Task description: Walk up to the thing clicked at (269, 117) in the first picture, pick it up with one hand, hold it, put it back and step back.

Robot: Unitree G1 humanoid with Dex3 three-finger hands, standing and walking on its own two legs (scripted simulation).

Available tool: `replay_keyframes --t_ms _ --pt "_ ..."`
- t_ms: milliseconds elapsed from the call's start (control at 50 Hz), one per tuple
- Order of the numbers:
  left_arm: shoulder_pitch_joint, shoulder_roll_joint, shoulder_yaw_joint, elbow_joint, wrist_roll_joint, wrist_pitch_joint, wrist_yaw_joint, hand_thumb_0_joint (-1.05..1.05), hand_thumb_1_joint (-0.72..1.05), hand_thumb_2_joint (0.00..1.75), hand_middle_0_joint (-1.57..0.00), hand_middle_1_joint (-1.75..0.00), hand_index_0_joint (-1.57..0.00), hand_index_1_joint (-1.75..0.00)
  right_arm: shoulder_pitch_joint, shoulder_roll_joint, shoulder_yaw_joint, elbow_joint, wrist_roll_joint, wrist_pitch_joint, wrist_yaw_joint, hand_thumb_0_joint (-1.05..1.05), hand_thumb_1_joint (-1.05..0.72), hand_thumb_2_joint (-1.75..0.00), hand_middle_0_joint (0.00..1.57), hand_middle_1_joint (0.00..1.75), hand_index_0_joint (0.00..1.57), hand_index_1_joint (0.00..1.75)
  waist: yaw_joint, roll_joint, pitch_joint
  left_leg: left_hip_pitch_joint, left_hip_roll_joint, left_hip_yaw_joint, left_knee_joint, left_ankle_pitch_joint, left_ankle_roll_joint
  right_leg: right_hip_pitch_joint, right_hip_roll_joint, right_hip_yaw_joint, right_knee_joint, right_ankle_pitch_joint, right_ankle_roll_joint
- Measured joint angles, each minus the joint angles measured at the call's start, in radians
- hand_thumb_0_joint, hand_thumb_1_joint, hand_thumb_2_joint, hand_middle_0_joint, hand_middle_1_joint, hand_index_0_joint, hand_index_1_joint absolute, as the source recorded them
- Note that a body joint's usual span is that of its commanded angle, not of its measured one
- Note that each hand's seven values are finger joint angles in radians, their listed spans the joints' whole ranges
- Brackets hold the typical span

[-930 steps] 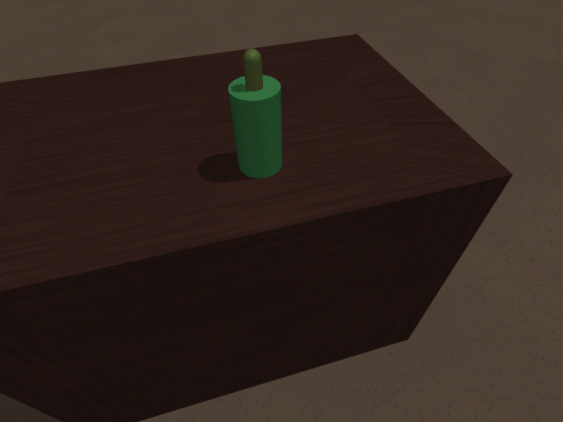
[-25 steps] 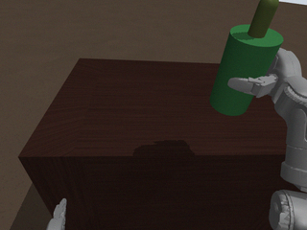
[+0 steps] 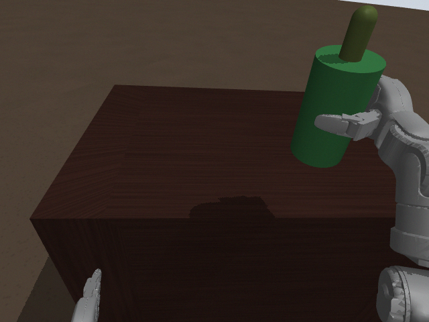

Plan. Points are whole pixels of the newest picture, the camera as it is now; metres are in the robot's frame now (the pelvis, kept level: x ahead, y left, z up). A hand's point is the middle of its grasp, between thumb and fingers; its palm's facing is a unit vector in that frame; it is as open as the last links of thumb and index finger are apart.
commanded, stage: crouch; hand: right
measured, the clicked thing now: (336, 92) +0.35 -0.14 +0.33
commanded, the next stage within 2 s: lower in 1.46 s
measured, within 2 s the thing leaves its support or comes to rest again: neither
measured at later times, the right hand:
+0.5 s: hand (322, 131) +0.43 -0.19 +0.22, palm faces +0.23 +0.97 -0.01, open 11.8 cm
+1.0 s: hand (318, 128) +0.48 -0.20 +0.20, palm faces +0.22 +0.98 +0.01, open 11.8 cm
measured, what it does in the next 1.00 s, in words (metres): stands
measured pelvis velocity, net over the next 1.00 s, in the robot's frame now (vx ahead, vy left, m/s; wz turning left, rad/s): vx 0.02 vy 0.00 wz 0.05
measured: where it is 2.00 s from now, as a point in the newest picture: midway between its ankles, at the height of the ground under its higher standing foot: outside the picture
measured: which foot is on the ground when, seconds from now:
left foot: down 0.00-1.00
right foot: down 0.00-1.00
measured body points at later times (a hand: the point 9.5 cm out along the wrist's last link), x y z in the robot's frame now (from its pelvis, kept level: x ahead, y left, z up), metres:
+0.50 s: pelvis +0.00 +0.00 +0.00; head -0.02 +0.02 +0.45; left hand +0.15 +0.27 -0.08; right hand +0.42 -0.24 +0.22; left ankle +0.02 +0.12 -0.73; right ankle +0.03 -0.11 -0.73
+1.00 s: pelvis +0.02 +0.00 +0.00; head +0.02 +0.01 +0.45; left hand +0.16 +0.27 -0.07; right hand +0.46 -0.25 +0.20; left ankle +0.02 +0.12 -0.73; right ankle +0.03 -0.11 -0.73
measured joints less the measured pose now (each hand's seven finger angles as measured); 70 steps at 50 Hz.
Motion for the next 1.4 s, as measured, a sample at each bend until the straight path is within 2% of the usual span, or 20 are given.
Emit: replay_keyframes --t_ms 60,120,200,300,380,460,640,800,940,1040,1100,1160,1300,1400 --pt "-0.008 -0.011 0.003 -0.027 0.001 -0.012 -0.004 -0.01 -0.52 0.04 -0.05 -0.06 -0.06 -0.05 -0.021 0.005 -0.017 0.111 0.02 -0.007 0.003 0.0 0.61 -0.92 0.57 1.04 0.64 1.08 0.012 -0.01 -0.005 -0.002 0.003 -0.003 0.0 0.002 -0.002 0.003 0.003 -0.003 -0.009 0.006 -0.002" --pt "0.012 -0.021 0.002 -0.058 0.005 -0.024 -0.009 -0.01 -0.52 0.04 -0.05 -0.06 -0.06 -0.04 -0.027 0.014 -0.041 0.205 0.012 -0.04 -0.019 0.0 0.61 -0.92 0.58 1.04 0.64 1.08 0.024 -0.008 -0.003 -0.012 0.003 -0.006 0.004 0.002 -0.002 -0.003 0.003 -0.006 -0.012 0.009 -0.002" --pt "0.048 -0.024 0.004 -0.066 0.011 -0.037 -0.013 -0.01 -0.52 0.04 -0.05 -0.06 -0.06 -0.04 -0.037 0.018 -0.063 0.305 -0.035 -0.13 -0.058 0.0 0.61 -0.92 0.58 1.04 0.64 1.08 0.032 0.012 0.028 -0.04 -0.003 -0.012 0.021 0.003 0.002 -0.025 -0.003 -0.013 -0.002 0.01 0.002" --pt "0.091 -0.01 0.008 -0.088 0.019 -0.036 -0.004 -0.01 -0.52 0.05 -0.05 -0.06 -0.06 -0.04 -0.045 -0.002 -0.064 0.387 -0.093 -0.271 -0.085 0.0 0.61 -0.92 0.57 1.04 0.64 1.08 0.044 0.042 0.066 -0.079 -0.011 -0.018 0.037 0.006 0.007 -0.061 -0.011 -0.019 0.014 0.009 0.007" --pt "0.074 0.011 0.011 -0.039 0.019 -0.035 0.016 -0.01 -0.52 0.05 -0.05 -0.06 -0.06 -0.04 -0.047 -0.023 -0.046 0.447 -0.096 -0.368 -0.067 0.0 0.61 -0.92 0.57 1.04 0.64 1.08 0.047 0.053 0.066 -0.104 -0.019 -0.025 0.039 0.009 0.009 -0.087 -0.019 -0.026 0.026 0.004 0.01" --pt "0.033 0.012 -0.004 -0.002 0.022 -0.019 0.03 -0.01 -0.52 0.05 -0.04 -0.06 -0.06 -0.04 -0.061 -0.038 -0.038 0.509 -0.091 -0.429 -0.049 0.0 0.61 -0.92 0.57 1.04 0.64 1.08 0.052 0.048 0.049 -0.115 -0.024 -0.025 0.033 0.011 0.009 -0.104 -0.024 -0.027 0.033 -0.002 0.009" --pt "0.041 -0.031 -0.008 -0.097 0.027 -0.025 0.015 -0.01 -0.51 0.04 -0.05 -0.05 -0.06 -0.04 -0.136 -0.071 -0.057 0.695 -0.097 -0.544 -0.021 0.0 0.61 -0.92 0.57 1.04 0.64 1.08 0.062 0.046 0.016 -0.113 -0.017 -0.02 0.023 0.001 0.005 -0.105 -0.018 -0.021 0.025 -0.01 0.005" --pt "0.1 -0.015 0.021 -0.106 0.021 -0.008 -0.012 -0.01 -0.51 0.04 -0.05 -0.05 -0.07 -0.04 -0.141 -0.083 -0.068 0.726 -0.113 -0.608 -0.009 0.0 0.61 -0.92 0.57 1.04 0.64 1.08 0.055 0.043 0.04 -0.131 -0.015 -0.031 0.019 0.0 -0.001 -0.121 -0.016 -0.032 0.022 -0.015 -0.001" --pt "0.074 -0.005 0.02 -0.103 0.022 0.017 0.0 -0.01 -0.52 0.05 -0.05 -0.05 -0.06 -0.04 -0.146 -0.075 -0.068 0.762 -0.111 -0.659 0.005 0.0 0.61 -0.91 0.58 1.02 0.65 1.07 0.061 0.057 0.033 -0.144 -0.016 -0.037 0.013 -0.001 -0.003 -0.134 -0.017 -0.038 0.021 -0.021 -0.003" --pt "0.062 -0.005 0.02 -0.12 0.024 0.025 -0.004 -0.01 -0.52 0.05 -0.05 -0.05 -0.06 -0.04 -0.137 -0.072 -0.081 0.78 -0.124 -0.678 -0.003 0.0 0.61 -0.91 0.58 1.02 0.65 1.06 0.065 0.058 0.016 -0.137 -0.02 -0.04 0.005 -0.004 -0.003 -0.13 -0.021 -0.041 0.024 -0.031 -0.003" --pt "0.069 -0.014 0.015 -0.146 0.024 0.037 -0.013 -0.01 -0.52 0.05 -0.05 -0.05 -0.05 -0.04 -0.134 -0.085 -0.094 0.791 -0.13 -0.695 -0.006 0.0 0.61 -0.91 0.59 1.02 0.65 1.06 0.07 0.06 0.014 -0.133 -0.022 -0.039 0.004 -0.007 -0.003 -0.127 -0.023 -0.039 0.025 -0.034 -0.003" --pt "0.079 -0.025 0.011 -0.152 0.022 0.038 -0.021 -0.01 -0.52 0.04 -0.05 -0.05 -0.05 -0.04 -0.141 -0.105 -0.09 0.811 -0.136 -0.714 -0.004 0.0 0.61 -0.9 0.58 1.02 0.65 1.06 0.07 0.064 0.018 -0.135 -0.022 -0.037 0.004 -0.008 -0.002 -0.129 -0.023 -0.038 0.024 -0.035 -0.002" --pt "0.069 -0.023 0.003 -0.111 0.019 0.049 -0.02 -0.01 -0.52 0.04 -0.05 -0.04 -0.05 -0.04 -0.177 -0.138 -0.086 0.869 -0.134 -0.744 0.033 0.0 0.61 -0.9 0.58 1.02 0.65 1.07 0.069 0.058 0.033 -0.167 -0.022 -0.034 0.008 -0.002 -0.003 -0.164 -0.023 -0.036 0.032 -0.031 -0.004" --pt "0.052 -0.021 -0.007 -0.121 0.022 0.057 -0.011 -0.01 -0.53 0.05 -0.05 -0.04 -0.05 -0.04 -0.197 -0.149 -0.099 0.924 -0.125 -0.772 0.063 0.0 0.61 -0.91 0.58 1.02 0.65 1.07 0.083 0.062 0.028 -0.186 -0.02 -0.037 0.014 -0.003 -0.005 -0.181 -0.021 -0.039 0.035 -0.03 -0.006"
